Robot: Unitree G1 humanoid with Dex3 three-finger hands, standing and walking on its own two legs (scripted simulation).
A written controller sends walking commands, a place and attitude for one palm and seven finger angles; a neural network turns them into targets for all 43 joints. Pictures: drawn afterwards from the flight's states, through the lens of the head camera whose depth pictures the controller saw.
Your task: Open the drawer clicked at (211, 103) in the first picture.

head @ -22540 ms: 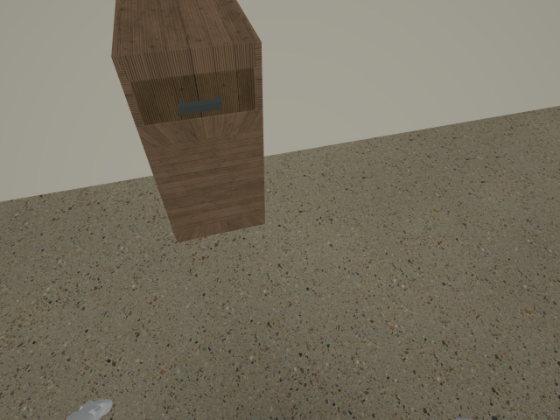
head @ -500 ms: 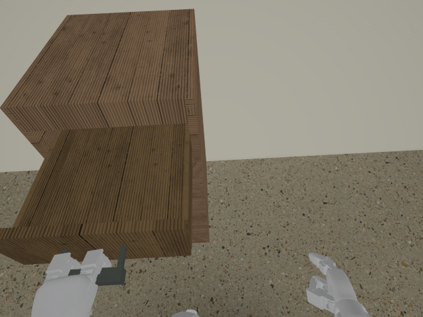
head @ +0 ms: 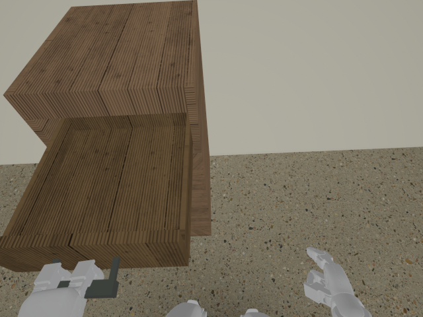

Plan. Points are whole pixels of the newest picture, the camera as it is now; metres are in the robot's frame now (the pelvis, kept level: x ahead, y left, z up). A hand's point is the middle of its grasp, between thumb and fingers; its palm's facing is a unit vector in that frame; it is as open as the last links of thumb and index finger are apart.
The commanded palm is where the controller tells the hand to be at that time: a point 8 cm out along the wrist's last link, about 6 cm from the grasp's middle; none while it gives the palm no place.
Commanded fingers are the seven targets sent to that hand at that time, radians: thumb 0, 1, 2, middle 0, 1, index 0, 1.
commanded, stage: pull the drawer open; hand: left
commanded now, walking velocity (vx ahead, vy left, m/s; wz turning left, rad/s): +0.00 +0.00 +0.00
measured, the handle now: (82, 276) +0.18 +0.26 +0.00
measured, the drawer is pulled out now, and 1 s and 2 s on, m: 0.30 0.30 0.30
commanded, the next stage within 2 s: open the thumb to release the handle in 0.06 s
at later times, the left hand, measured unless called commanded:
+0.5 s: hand (75, 313) +0.13 +0.25 -0.01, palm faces -0.04 -0.08 -1.00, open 8.8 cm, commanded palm +0.10 +0.26 +0.04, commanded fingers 0.00 -0.36 0.36 -0.31 -1.22 -0.31 -1.22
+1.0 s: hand (76, 313) +0.13 +0.25 -0.02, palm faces -0.01 -0.07 -1.00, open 13.8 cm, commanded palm +0.11 +0.25 +0.03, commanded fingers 0.00 -0.50 0.30 -0.30 -1.20 -0.30 -1.20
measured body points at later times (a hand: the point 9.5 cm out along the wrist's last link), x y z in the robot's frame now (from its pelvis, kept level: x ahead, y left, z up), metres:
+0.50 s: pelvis -0.01 +0.00 +0.00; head +0.04 -0.03 +0.44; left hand +0.13 +0.25 +0.04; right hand +0.22 -0.21 -0.11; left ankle +0.00 +0.11 -0.65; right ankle +0.00 -0.07 -0.65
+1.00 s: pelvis -0.01 +0.00 -0.01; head +0.04 -0.03 +0.44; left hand +0.12 +0.25 +0.04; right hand +0.21 -0.22 -0.11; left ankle +0.01 +0.11 -0.65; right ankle +0.00 -0.07 -0.65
